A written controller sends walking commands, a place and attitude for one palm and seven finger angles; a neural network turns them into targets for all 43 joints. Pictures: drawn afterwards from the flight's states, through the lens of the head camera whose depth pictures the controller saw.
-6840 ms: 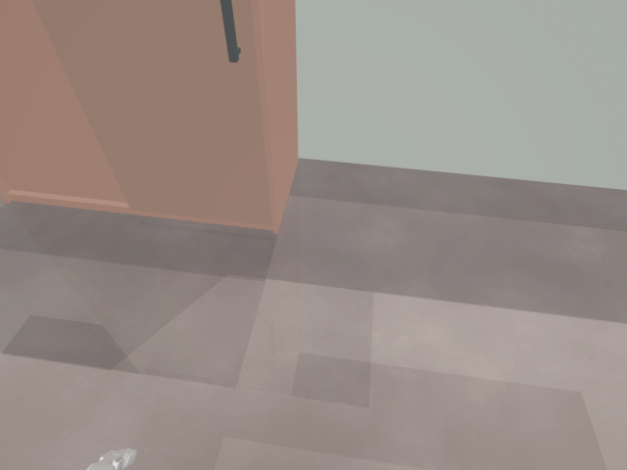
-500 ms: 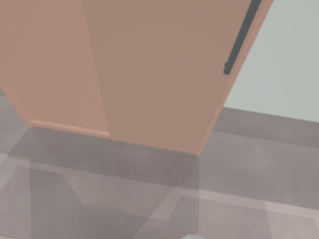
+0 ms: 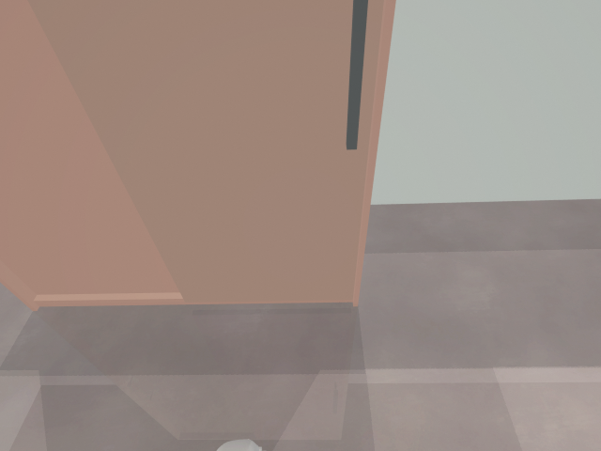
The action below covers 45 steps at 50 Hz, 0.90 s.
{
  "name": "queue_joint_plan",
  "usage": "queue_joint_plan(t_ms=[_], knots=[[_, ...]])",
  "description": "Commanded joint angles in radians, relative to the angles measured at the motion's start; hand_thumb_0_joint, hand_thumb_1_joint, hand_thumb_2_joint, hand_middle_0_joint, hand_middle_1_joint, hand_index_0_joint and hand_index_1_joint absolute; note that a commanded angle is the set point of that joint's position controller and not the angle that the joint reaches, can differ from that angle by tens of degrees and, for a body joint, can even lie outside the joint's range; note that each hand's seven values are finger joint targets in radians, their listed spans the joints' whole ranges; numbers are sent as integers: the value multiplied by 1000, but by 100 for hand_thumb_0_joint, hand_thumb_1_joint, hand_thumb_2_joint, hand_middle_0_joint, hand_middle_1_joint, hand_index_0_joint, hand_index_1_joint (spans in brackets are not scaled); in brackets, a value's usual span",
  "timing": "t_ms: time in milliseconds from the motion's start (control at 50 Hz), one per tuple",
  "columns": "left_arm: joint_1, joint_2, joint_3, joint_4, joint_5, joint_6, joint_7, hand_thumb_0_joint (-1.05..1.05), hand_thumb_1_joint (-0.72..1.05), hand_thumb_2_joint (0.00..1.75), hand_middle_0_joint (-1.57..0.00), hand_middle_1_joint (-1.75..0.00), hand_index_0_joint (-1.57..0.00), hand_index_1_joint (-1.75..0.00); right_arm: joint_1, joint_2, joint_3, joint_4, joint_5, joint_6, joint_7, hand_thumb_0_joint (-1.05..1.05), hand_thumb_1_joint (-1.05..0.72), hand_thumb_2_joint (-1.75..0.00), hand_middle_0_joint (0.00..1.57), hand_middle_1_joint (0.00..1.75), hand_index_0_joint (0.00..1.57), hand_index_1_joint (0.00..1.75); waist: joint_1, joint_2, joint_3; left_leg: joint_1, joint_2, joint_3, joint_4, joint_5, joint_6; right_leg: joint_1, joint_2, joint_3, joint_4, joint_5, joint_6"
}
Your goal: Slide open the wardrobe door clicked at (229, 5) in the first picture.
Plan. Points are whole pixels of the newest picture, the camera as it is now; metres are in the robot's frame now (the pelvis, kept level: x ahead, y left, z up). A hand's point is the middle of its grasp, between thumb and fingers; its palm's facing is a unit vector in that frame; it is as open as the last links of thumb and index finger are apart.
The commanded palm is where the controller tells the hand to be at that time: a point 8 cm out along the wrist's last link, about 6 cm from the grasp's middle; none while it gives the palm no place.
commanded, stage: take the last steps up to it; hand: right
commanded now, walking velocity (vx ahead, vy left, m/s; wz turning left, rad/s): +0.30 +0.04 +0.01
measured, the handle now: (354, 68) +0.76 -0.07 +0.17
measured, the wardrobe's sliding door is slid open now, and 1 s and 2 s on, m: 0.00 0.00 0.00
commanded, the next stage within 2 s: come to a stop and stand still in 0.74 s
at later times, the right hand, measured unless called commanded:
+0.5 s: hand (390, 440) +0.19 -0.12 -0.17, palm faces +0.07 +0.97 -0.22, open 7.2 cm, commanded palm none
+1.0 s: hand (402, 380) +0.29 -0.15 -0.19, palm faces +0.09 +0.98 -0.17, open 7.4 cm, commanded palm none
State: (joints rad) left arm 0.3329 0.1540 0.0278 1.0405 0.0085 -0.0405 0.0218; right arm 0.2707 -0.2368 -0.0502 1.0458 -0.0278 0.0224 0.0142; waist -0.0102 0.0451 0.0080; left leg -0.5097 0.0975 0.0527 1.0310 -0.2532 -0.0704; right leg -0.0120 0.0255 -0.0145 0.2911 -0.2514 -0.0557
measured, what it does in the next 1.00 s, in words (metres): walks ahead: left foot, then right foot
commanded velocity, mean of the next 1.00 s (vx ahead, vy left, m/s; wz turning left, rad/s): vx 0.15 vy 0.02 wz -0.02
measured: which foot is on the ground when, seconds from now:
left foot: up 0.00-0.24, down 0.26-0.74, up 0.76-1.00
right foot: down 0.00-0.26, up 0.28-0.70, down 0.72-1.00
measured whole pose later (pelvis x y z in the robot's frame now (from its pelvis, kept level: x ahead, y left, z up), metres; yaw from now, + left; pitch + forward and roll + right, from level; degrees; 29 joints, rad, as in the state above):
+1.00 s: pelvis +0.28 +0.02 -0.01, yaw -2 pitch -1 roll +0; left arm 0.20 0.15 0.03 1.05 0.01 -0.04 0.04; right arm 0.27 -0.16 -0.04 1.08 -0.02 0.00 -0.03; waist -0.01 0.03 0.05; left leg -0.39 0.08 0.06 0.80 -0.35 -0.03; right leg -0.19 -0.01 -0.14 0.42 -0.21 -0.05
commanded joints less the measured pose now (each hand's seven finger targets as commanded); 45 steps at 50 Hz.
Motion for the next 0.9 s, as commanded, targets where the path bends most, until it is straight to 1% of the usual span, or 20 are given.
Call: queue_joint_plan(t_ms=[0,120,160,200,220,240,260,280,300,360,400,500,600,640,680,700,720,740,820,880], knots=[[109,152,33,1,8,-20,14,0,90,90,-20,-30,-20,-30,-133,-32,-6,-96,3,-26,5,0,-90,-90,20,30,20,30,47,-155,139,-178,30,-14,-90,14,-2,22,-291,203,-134,184,-129],[159,154,36,47,21,-19,15,0,90,90,-20,-30,-20,-30,-230,5,-2,-130,10,-45,10,0,-90,-90,20,30,20,30,70,-181,155,-45,-3,28,-325,-21,37,-10,-294,168,-69,300,-117],[141,157,36,55,23,-19,14,0,90,90,-20,-30,-20,-30,-173,0,-10,-115,12,-55,10,0,-90,-90,20,30,20,30,35,-159,123,105,-35,47,-427,-6,59,-59,-284,144,-2,354,-98],[145,152,35,65,13,-20,10,0,90,90,-20,-30,-20,-30,33,-35,-22,-42,6,-72,5,0,-90,-90,20,30,20,30,-53,-82,16,407,-74,73,-546,89,78,-132,-200,61,244,435,-45],[155,120,31,56,2,-26,1,0,90,90,-20,-30,-20,-30,169,-108,-39,-3,-1,-86,-6,0,-90,-90,20,30,20,30,-106,35,-79,650,79,-100,-582,59,135,-307,-147,9,473,289,-4],[190,61,20,27,-4,-27,-2,0,90,90,-20,-30,-20,-30,267,-206,-64,20,4,-90,-20,0,-90,-90,20,30,20,30,-110,274,-176,808,358,-488,-695,129,237,-533,-8,-53,779,-274,39],[120,106,30,10,-3,-19,-2,0,90,90,-20,-30,-20,-30,268,-205,-62,19,21,-82,-24,0,-90,-90,20,30,20,30,-120,170,-128,698,375,-517,-768,52,270,-565,-50,32,917,-326,19],[103,97,39,20,-3,-15,-6,0,90,90,-20,-30,-20,-30,154,-166,-54,1,21,-79,-25,0,-90,-90,20,30,20,30,-77,107,-49,549,339,-472,-821,-205,262,-561,-98,43,963,-234,13],[60,77,38,15,4,-8,-13,0,90,90,-20,-30,-20,-30,73,-125,-42,-22,20,-78,-25,0,-90,-90,20,30,20,30,-56,86,45,400,311,-443,-862,-304,240,-577,-125,35,974,-169,17],[97,26,34,38,20,21,-22,0,90,90,-20,-30,-20,-30,-10,-21,-12,-37,13,-89,-33,0,-90,-90,20,30,20,30,23,11,82,229,216,-197,-887,-116,196,-489,-159,17,887,-45,46],[115,16,32,39,21,32,-24,0,90,90,-20,-30,-20,-30,6,-6,-4,-25,9,-95,-33,0,-90,-90,20,30,20,30,42,55,77,208,182,-112,-889,-30,189,-470,-157,-11,808,-17,67],[-14,15,35,-13,17,28,-39,0,90,90,-20,-30,-20,-30,62,-27,-9,5,6,-106,-30,0,-90,-90,20,30,20,30,18,51,95,264,172,-76,-891,54,217,-499,-161,-48,585,45,89],[-139,24,29,-59,13,4,-45,0,90,90,-20,-30,-20,-30,126,-49,-11,37,1,-105,-31,0,-90,-90,20,30,20,30,-17,52,85,353,195,-93,-821,170,227,-446,-131,-69,385,23,75],[-124,36,28,-58,12,-4,-42,0,90,90,-20,-30,-20,-30,128,-55,-14,43,1,-98,-32,0,-90,-90,20,30,20,30,-4,33,69,351,191,-84,-763,187,216,-353,-112,-82,304,37,65],[-16,76,31,-16,15,-18,-33,0,90,90,-20,-30,-20,-30,121,-33,-12,45,8,-87,-33,0,-90,-90,20,30,20,30,44,-37,18,280,113,-13,-579,192,169,-123,-90,-85,163,109,59],[81,149,46,3,22,-27,-23,0,90,90,-20,-30,-20,-30,147,4,-4,39,12,-82,-29,0,-90,-90,20,30,20,30,73,-192,-52,156,23,49,-365,71,123,49,-219,77,114,182,9],[155,230,62,18,21,-22,-13,0,90,90,-20,-30,-20,-30,156,47,8,22,18,-84,-23,0,-90,-90,20,30,20,30,86,-372,-101,-19,-74,122,-122,-308,79,170,-423,316,37,330,-89],[152,233,57,18,14,-7,-6,0,90,90,-20,-30,-20,-30,107,21,9,0,9,-79,-29,0,-90,-90,20,30,20,30,88,-283,-68,-41,-55,43,9,-372,87,102,-461,324,10,289,-141],[-24,109,19,-15,10,-17,4,0,90,90,-20,-30,-20,-30,85,49,3,29,0,-58,-19,0,-90,-90,20,30,20,30,20,-153,61,6,18,-15,67,-166,72,-171,-343,143,-76,202,-103],[-75,78,14,-25,10,-21,16,0,90,90,-20,-30,-20,-30,137,93,12,50,10,-33,-33,0,-90,-90,20,30,20,30,-15,-102,2,141,11,-23,-105,-91,37,-207,-304,26,-25,542,-88]])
